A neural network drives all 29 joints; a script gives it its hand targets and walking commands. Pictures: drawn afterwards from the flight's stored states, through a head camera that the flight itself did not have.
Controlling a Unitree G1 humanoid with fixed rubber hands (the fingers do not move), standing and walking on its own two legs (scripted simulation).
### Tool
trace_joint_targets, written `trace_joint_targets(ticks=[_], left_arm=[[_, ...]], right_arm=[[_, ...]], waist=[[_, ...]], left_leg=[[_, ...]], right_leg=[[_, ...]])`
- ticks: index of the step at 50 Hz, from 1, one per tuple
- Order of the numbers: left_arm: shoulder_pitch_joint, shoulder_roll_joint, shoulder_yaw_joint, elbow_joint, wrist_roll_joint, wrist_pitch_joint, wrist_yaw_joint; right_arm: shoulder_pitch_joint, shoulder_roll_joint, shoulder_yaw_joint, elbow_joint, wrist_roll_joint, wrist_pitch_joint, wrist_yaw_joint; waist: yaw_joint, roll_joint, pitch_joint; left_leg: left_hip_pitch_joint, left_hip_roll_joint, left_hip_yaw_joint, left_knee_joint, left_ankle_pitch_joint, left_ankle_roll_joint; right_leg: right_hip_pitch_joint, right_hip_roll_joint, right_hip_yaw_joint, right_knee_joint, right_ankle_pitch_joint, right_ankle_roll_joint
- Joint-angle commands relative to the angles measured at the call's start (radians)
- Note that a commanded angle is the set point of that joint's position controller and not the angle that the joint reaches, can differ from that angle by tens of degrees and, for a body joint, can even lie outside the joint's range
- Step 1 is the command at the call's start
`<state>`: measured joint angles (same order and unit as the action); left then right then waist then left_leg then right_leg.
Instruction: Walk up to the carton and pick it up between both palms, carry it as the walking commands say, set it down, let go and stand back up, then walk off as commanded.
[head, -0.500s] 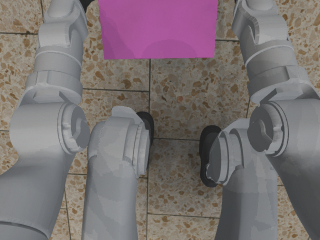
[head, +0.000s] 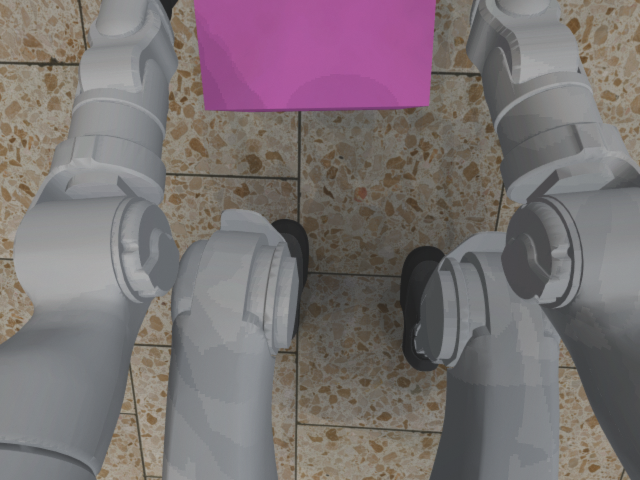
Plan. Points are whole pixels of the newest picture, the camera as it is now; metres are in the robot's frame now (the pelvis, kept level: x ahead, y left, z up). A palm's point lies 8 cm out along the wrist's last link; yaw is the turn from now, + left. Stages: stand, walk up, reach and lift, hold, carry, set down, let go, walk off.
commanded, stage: set down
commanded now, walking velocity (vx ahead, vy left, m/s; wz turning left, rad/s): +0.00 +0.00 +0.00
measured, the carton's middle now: out of the picture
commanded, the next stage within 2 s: let go in 1.86 s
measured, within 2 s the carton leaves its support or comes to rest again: neither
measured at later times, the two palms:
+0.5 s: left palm out of the picture +0.50 +0.28 -0.16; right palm out of the picture +0.55 -0.10 -0.17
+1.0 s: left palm out of the picture +0.51 +0.29 -0.02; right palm out of the picture +0.56 -0.10 -0.02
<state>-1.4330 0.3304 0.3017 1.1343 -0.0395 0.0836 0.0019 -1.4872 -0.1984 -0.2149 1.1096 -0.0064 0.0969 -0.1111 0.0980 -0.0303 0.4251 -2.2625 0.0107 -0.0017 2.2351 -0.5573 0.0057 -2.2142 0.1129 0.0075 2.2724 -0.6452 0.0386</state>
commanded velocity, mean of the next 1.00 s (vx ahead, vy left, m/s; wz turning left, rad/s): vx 0.00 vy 0.00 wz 0.00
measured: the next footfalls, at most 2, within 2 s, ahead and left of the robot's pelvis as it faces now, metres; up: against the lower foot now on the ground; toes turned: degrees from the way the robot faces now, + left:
none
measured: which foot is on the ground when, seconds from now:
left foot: down 0.00-1.00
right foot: down 0.00-1.00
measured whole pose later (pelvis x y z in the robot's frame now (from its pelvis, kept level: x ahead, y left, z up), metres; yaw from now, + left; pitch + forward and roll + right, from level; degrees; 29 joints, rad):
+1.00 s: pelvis +0.00 +0.01 +0.09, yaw +1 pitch +43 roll -3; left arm -1.25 0.38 0.24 0.95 -0.14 0.14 0.03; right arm -1.29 -0.29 -0.17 0.95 0.11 0.17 -0.12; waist 0.08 -0.03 0.08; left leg -2.18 -0.03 -0.02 1.92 -0.49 0.01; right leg -2.11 0.07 0.00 1.95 -0.59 0.03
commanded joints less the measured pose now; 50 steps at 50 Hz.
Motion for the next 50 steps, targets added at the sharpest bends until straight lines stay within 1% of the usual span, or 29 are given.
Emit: trace_joint_targets(ticks=[1, 3, 5, 10, 13, 18, 20, 22, 24, 28, 32, 34, 37, 41, 45, 50], left_arm=[[-0.217, 0.041, -0.029, -0.048, -0.016, -0.058, -0.001], [-0.224, 0.126, -0.038, -0.034, -0.047, -0.075, 0.043], [-0.241, 0.167, -0.056, -0.026, -0.079, -0.087, 0.062], [-0.244, 0.22, -0.082, 0.018, -0.13, -0.104, 0.068], [-0.237, 0.228, -0.096, 0.039, -0.152, -0.105, 0.058], [-0.23, 0.228, -0.119, 0.046, -0.174, -0.1, 0.037], [-0.228, 0.231, -0.124, 0.04, -0.179, -0.098, 0.033], [-0.229, 0.232, -0.128, 0.025, -0.185, -0.096, 0.031], [-0.23, 0.236, -0.126, -0.015, -0.19, -0.092, 0.034], [-0.216, 0.26, -0.106, -0.121, -0.188, -0.072, 0.05], [-0.179, 0.27, -0.091, -0.204, -0.17, -0.041, 0.063], [-0.156, 0.256, -0.089, -0.219, -0.16, -0.023, 0.063], [-0.123, 0.224, -0.086, -0.233, -0.143, -0.004, 0.056], [-0.089, 0.191, -0.082, -0.246, -0.124, 0.013, 0.04], [-0.072, 0.181, -0.068, -0.269, -0.108, 0.028, 0.029], [-0.049, 0.186, -0.036, -0.311, -0.088, 0.052, 0.018]], right_arm=[[-0.191, -0.03, 0.055, -0.093, 0.026, -0.043, 0.002], [-0.199, -0.104, 0.072, -0.09, 0.059, -0.045, -0.033], [-0.214, -0.118, 0.104, -0.088, 0.097, -0.045, -0.041], [-0.25, -0.154, 0.174, -0.089, 0.172, -0.049, -0.035], [-0.251, -0.172, 0.186, -0.075, 0.187, -0.048, -0.027], [-0.228, -0.203, 0.168, -0.037, 0.177, -0.044, -0.016], [-0.22, -0.211, 0.158, -0.03, 0.171, -0.043, -0.012], [-0.219, -0.212, 0.154, -0.037, 0.168, -0.042, -0.01], [-0.225, -0.211, 0.156, -0.075, 0.171, -0.04, -0.013], [-0.231, -0.225, 0.156, -0.189, 0.181, -0.024, -0.031], [-0.204, -0.239, 0.132, -0.28, 0.183, 0.002, -0.046], [-0.174, -0.235, 0.116, -0.284, 0.179, 0.016, -0.048], [-0.115, -0.224, 0.089, -0.252, 0.163, 0.027, -0.043], [-0.061, -0.212, 0.056, -0.222, 0.135, 0.033, -0.03], [-0.051, -0.204, 0.039, -0.236, 0.116, 0.042, -0.018], [-0.049, -0.2, 0.027, -0.294, 0.103, 0.063, -0.009]], waist=[[0.046, -0.045, -1.056], [0.048, -0.04, -1.103], [0.06, -0.043, -1.118], [0.094, -0.052, -1.123], [0.088, -0.056, -1.104], [0.05, -0.048, -1.072], [0.041, -0.044, -1.071], [0.038, -0.042, -1.089], [0.042, -0.041, -1.156], [0.058, -0.044, -1.382], [0.054, -0.021, -1.526], [0.046, 0.0, -1.52], [0.024, 0.03, -1.457], [0.001, 0.056, -1.401], [0.003, 0.058, -1.401], [0.015, 0.037, -1.458]], left_leg=[[0.582, -0.051, 0.016, -0.159, 0.377, -0.03], [0.597, -0.044, 0.006, -0.161, 0.402, -0.035], [0.594, -0.036, 0.001, -0.162, 0.408, -0.034], [0.562, -0.017, -0.001, -0.172, 0.393, -0.024], [0.533, -0.007, -0.004, -0.177, 0.373, -0.02], [0.51, 0.002, -0.013, -0.185, 0.346, -0.022], [0.515, 0.003, -0.017, -0.187, 0.345, -0.023], [0.537, 0.001, -0.019, -0.19, 0.355, -0.023], [0.592, -0.004, -0.017, -0.197, 0.384, -0.022], [0.754, -0.019, 0.0, -0.208, 0.456, -0.02], [0.88, -0.03, 0.019, -0.236, 0.48, -0.021], [0.885, -0.033, 0.026, -0.261, 0.461, -0.022], [0.86, -0.034, 0.027, -0.301, 0.437, -0.028], [0.843, -0.035, 0.022, -0.361, 0.414, -0.033], [0.851, -0.039, 0.017, -0.426, 0.394, -0.032], [0.884, -0.048, 0.019, -0.511, 0.381, -0.027]], right_leg=[[0.409, -0.001, -0.057, -0.189, 0.283, -0.001], [0.414, -0.011, -0.046, -0.193, 0.305, 0.006], [0.405, -0.017, -0.034, -0.195, 0.307, 0.009], [0.398, -0.029, -0.014, -0.205, 0.288, 0.009], [0.39, -0.035, -0.012, -0.211, 0.272, 0.007], [0.374, -0.044, -0.017, -0.212, 0.251, 0.001], [0.372, -0.046, -0.021, -0.209, 0.248, 0.0], [0.379, -0.047, -0.026, -0.208, 0.251, -0.001], [0.41, -0.046, -0.034, -0.212, 0.266, 0.001], [0.502, -0.038, -0.059, -0.222, 0.299, 0.006], [0.526, -0.028, -0.08, -0.258, 0.291, 0.005], [0.503, -0.026, -0.085, -0.283, 0.27, 0.0], [0.444, -0.026, -0.088, -0.326, 0.243, -0.008], [0.398, -0.025, -0.085, -0.39, 0.218, -0.015], [0.405, -0.023, -0.082, -0.455, 0.198, -0.018], [0.471, -0.018, -0.078, -0.539, 0.19, -0.016]])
